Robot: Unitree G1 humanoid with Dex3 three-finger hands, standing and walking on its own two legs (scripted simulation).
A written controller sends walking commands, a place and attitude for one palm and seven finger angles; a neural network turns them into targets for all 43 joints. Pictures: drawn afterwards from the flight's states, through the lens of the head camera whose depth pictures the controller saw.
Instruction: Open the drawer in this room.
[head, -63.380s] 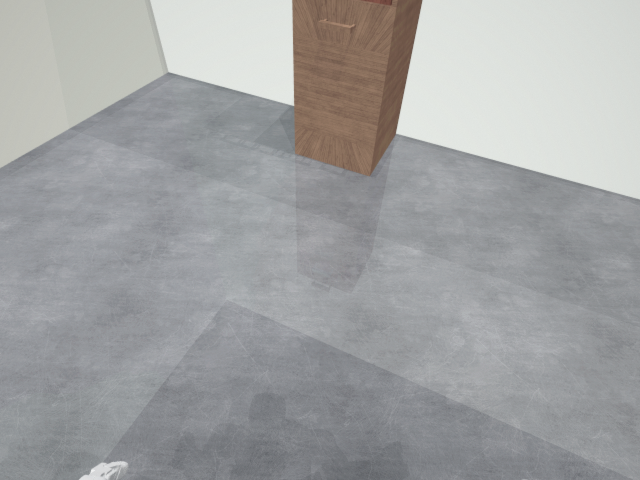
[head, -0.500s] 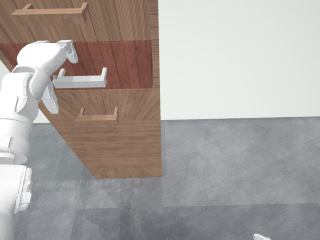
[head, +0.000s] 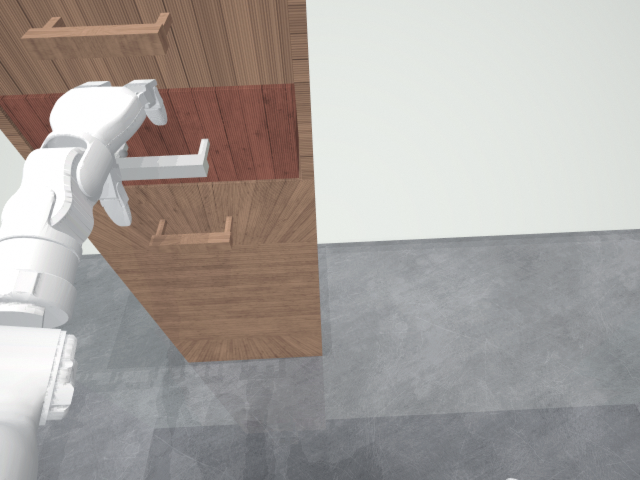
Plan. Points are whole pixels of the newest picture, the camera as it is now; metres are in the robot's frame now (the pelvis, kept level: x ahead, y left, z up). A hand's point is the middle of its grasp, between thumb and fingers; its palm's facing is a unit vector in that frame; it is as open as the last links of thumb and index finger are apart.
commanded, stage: re-aim the fingers above the handle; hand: left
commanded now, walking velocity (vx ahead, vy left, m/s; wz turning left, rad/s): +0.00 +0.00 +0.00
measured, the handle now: (160, 157) +0.53 +0.24 +0.11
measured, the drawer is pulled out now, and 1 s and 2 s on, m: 0.00 0.00 0.00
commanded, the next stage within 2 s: lower the fingers behind the handle in 1.48 s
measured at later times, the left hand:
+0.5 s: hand (141, 142) +0.48 +0.23 +0.17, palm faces +0.02 -0.02 -1.00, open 13.8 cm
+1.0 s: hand (140, 153) +0.47 +0.23 +0.16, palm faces -0.02 -0.04 -1.00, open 13.8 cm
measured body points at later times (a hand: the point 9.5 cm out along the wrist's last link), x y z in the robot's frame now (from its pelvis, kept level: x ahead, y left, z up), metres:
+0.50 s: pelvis +0.00 +0.00 +0.00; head +0.06 -0.02 +0.45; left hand +0.48 +0.23 +0.22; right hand +0.07 -0.27 -0.13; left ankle -0.01 +0.12 -0.73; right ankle -0.01 -0.13 -0.73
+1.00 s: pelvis +0.01 +0.00 +0.00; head +0.05 -0.01 +0.45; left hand +0.47 +0.23 +0.22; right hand +0.10 -0.29 -0.12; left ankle -0.01 +0.12 -0.73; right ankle -0.01 -0.13 -0.73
